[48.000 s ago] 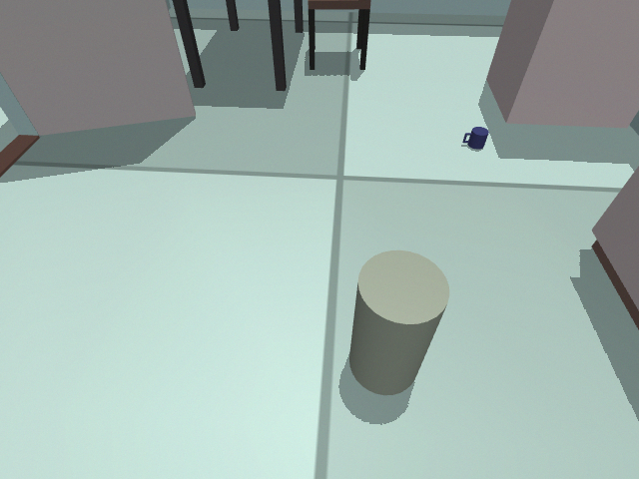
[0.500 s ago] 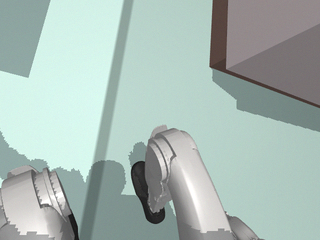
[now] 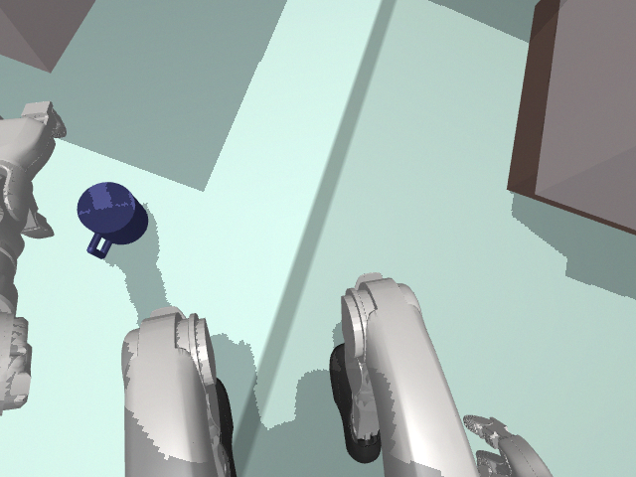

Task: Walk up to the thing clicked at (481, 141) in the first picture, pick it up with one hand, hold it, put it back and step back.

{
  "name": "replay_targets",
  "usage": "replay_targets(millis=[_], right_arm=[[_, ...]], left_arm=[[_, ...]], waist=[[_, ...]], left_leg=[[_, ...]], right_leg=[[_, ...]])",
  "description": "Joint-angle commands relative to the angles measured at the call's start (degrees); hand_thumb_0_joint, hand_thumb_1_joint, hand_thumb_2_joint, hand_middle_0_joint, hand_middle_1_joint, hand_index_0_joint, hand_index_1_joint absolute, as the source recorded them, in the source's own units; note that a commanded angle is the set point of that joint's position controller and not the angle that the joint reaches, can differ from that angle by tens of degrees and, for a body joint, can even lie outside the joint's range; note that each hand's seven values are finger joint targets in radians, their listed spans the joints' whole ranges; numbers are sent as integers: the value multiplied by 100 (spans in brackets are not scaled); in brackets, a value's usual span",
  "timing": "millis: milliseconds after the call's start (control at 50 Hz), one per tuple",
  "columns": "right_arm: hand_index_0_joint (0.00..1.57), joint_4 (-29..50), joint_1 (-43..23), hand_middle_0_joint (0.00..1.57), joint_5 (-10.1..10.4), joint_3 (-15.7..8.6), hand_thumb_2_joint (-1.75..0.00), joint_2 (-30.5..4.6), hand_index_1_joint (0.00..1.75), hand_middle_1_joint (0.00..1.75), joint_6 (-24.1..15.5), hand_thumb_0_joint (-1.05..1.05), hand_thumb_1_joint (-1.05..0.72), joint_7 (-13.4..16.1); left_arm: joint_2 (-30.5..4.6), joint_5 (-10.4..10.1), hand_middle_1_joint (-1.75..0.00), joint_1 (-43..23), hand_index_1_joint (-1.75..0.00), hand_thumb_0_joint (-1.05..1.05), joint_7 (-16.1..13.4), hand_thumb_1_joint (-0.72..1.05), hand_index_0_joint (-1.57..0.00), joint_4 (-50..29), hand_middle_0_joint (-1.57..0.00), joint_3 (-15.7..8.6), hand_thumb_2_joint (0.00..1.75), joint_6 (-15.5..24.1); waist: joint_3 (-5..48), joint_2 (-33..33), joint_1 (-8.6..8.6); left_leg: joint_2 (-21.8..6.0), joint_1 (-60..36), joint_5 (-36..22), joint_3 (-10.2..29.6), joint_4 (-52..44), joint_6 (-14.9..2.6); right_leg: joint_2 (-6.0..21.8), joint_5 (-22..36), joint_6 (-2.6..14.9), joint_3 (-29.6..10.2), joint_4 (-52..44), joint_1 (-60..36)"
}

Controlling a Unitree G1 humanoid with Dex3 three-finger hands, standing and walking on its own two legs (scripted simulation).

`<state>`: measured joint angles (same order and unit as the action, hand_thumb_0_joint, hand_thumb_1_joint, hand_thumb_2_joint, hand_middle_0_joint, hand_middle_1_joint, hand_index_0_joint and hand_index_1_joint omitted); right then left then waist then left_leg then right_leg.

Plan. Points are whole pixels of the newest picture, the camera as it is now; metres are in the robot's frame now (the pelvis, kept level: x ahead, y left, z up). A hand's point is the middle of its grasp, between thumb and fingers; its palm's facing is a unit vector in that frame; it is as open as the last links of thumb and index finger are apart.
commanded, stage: withdraw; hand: left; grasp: from above
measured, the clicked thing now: (111, 223) +0.49 +0.28 -0.33
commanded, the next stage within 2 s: home in 0.40 s
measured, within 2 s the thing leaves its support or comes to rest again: neither
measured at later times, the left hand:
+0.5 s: hand (60, 191) +0.50 +0.30 -0.19, palm faces -0.42 -0.04 -0.90, open 13.9 cm
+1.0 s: hand (6, 228) +0.41 +0.28 -0.03, palm faces -0.35 -0.45 -0.82, open 9.2 cm
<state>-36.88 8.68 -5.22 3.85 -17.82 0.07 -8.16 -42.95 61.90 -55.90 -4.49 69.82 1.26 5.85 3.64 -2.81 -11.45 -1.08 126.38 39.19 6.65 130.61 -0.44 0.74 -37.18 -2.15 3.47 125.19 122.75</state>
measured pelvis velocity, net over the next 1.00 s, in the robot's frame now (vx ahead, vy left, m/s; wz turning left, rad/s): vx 0.01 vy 0.00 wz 0.03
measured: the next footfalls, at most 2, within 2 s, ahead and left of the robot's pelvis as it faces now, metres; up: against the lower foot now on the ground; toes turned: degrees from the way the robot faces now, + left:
none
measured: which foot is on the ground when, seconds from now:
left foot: down 0.00-1.00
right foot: down 0.00-1.00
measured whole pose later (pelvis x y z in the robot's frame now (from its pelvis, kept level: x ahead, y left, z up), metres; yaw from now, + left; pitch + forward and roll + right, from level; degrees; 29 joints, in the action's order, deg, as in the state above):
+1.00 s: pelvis +0.01 +0.00 +0.08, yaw +2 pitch +35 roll -6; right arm -34.6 10.6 -0.9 -0.8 -16.7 4.2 -4.5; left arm -31.7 40.4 -30.2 -1.7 41.0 -2.8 -1.8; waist 10.4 -3.4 -6.6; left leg -1.4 113.2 39.0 4.8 117.1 -0.6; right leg 1.0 -37.0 -2.2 2.6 112.5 110.3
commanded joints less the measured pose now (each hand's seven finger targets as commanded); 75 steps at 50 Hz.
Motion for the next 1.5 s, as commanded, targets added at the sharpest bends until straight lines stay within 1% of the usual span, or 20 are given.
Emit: replay_targets(millis=[0,100,220,360,440,460,560,580,660,740,760,780,860,900,1040,1120,1140,1300,1360,1480], right_arm=[[20,56,1327,20,42,-437,-90,-1277,30,30,112,0,-90,326],[20,16,1208,20,-3,-257,-90,-1190,30,30,182,0,-91,388],[20,-77,1191,20,-105,-140,-90,-1285,30,30,118,0,-90,347],[20,-36,1280,20,-256,-52,-90,-1394,30,30,-27,0,-90,296],[20,4,1421,20,-267,-135,-90,-1432,30,30,-97,0,-90,267],[20,14,1437,20,-241,-176,-89,-1418,30,30,-104,0,-88,262],[20,-49,1752,20,-115,-388,-89,-1339,30,30,-46,0,-90,203],[20,-85,1753,20,-74,-392,-89,-1326,30,30,0,0,-88,203],[20,-50,1905,20,20,-507,-90,-1271,30,30,102,0,-89,189],[20,205,1737,20,181,-692,-90,-1194,30,30,216,0,-89,186],[20,255,1735,20,222,-726,-90,-1226,30,30,245,0,-90,184],[20,368,1600,20,268,-758,-90,-1144,30,30,261,0,-90,200],[20,532,1239,20,409,-826,-90,-1075,30,30,320,0,-90,306],[20,590,1043,20,449,-852,-90,-955,30,30,302,0,-90,373],[20,767,581,20,612,-910,-90,-768,30,30,23,0,-90,672],[20,780,337,20,684,-839,-90,-659,30,30,-234,0,-90,864],[20,776,263,20,699,-833,-90,-654,30,30,-297,0,-90,911],[20,1022,-124,20,778,-644,-90,-436,30,30,-686,0,-90,1196],[20,1093,-69,20,785,-600,-90,-352,30,30,-792,0,-90,1301],[20,1204,157,20,790,-453,-90,-191,30,30,-939,0,-90,1558]], left_arm=[[-1271,98,-102,-1822,-103,0,-34,-55,-7,-692,-8,-217,103,389],[-1511,581,-101,-2123,-102,0,-578,-56,-6,-172,-8,-325,104,656],[-1458,975,-100,-2564,-101,0,-1193,-54,-7,774,-8,-197,102,596],[-2405,1168,-101,-3131,-101,0,-1553,-53,-8,630,-8,-683,100,678],[-2356,1103,-99,-3100,-98,0,-1639,-49,-11,108,-11,-867,97,622],[-2285,1075,-91,-3045,-90,0,-1618,-41,-19,45,-19,-835,90,583],[-1636,761,-96,-2400,-95,0,-1352,-45,-14,-427,-13,-604,93,248],[-1701,721,-88,-2413,-87,0,-1286,-37,-22,-439,-21,-603,89,187],[-1472,256,-59,-1845,-60,0,-931,-7,-21,-764,-23,-658,88,-27],[-1288,-328,-41,-989,-42,0,-512,25,-19,-1796,-20,-826,80,-158],[-1176,-525,-37,-408,-38,0,-420,33,-19,-1819,-19,-927,79,-222],[-1144,-780,-35,-474,-36,0,-337,41,-19,-2558,-19,-915,80,-229],[-624,-1700,-28,690,-28,0,-34,73,-19,-3243,-19,-1014,82,-547],[-188,-2111,-30,1148,-30,0,101,89,-20,-3625,-20,-776,90,-680],[528,-3232,-30,2232,-30,0,150,90,-20,-5259,-20,-499,90,-1001],[905,-3720,-30,2879,-30,0,2,90,-20,-5680,-20,-446,90,-1197],[866,-3842,-30,3099,-30,0,-38,90,-20,-5731,-20,-582,90,-1269],[1503,-4996,-30,4634,-30,0,-158,90,-20,-6378,-20,-513,90,-1817],[1639,-5449,-30,5102,-30,0,-176,90,-20,-6770,-20,-541,90,-2002],[2019,-5999,-30,6247,-30,0,-172,90,-20,-7260,-20,-617,90,-2426]], waist=[[3248,-363,-369],[3462,-1034,-290],[3193,-1374,-559],[3879,-1790,-600],[4238,-2348,-532],[4363,-2426,-527],[4759,-2372,-384],[4736,-2302,-391],[4650,-1740,-250],[4938,-1693,195],[4829,-1480,285],[5102,-1468,345],[4448,-726,411],[4156,-494,392],[3902,-659,482],[3316,-675,470],[3303,-644,573],[2692,-342,591],[2618,-305,617],[2207,-157,659]], left_leg=[[188,-1962,-735,-437,-1239,-147],[192,-2170,-772,-451,-1382,-115],[166,-2274,-561,-352,-1354,-98],[158,-2356,-640,-369,-985,-83],[158,-2884,-806,-304,-1122,-3],[146,-2981,-804,-277,-1166,8],[120,-3367,-1301,-257,-1377,26],[127,-3252,-1367,-302,-1361,-5],[146,-3153,-1777,-372,-1411,-77],[163,-3472,-1866,-409,-1838,-64],[177,-3565,-1879,-350,-1982,-57],[159,-3610,-1818,-385,-2081,-86],[158,-3547,-1248,-263,-2587,-157],[120,-3642,-973,-284,-2874,-167],[13,-4760,-570,-168,-3918,-95],[20,-5272,-159,-79,-4608,-66],[17,-5488,-120,-54,-4788,-51],[59,-6464,-150,-37,-5822,-63],[65,-6958,-528,-124,-6178,-58],[80,-7695,-1361,-232,-6846,-45]], right_leg=[[-240,650,468,259,-1610,-2150],[-232,752,460,282,-1336,-1868],[-269,663,491,448,-1071,-1240],[-237,665,453,435,-758,-1435],[-164,912,468,571,-616,-1157],[-175,903,484,590,-605,-1094],[-163,1298,493,580,-739,-1356],[-183,1359,479,552,-795,-1437],[-191,1658,441,460,-1077,-1965],[-166,1588,479,328,-1418,-2469],[-141,1576,474,328,-1538,-2545],[-166,1579,454,298,-1657,-2797],[-172,1230,409,217,-2223,-3069],[-177,1029,386,151,-2564,-3322],[-133,844,348,65,-3387,-3901],[-102,500,345,-31,-3985,-4223],[-107,462,347,-53,-4125,-4374],[-100,457,303,-183,-5298,-5631],[-98,734,294,-209,-5764,-6247],[-126,1386,289,-186,-6577,-7313]])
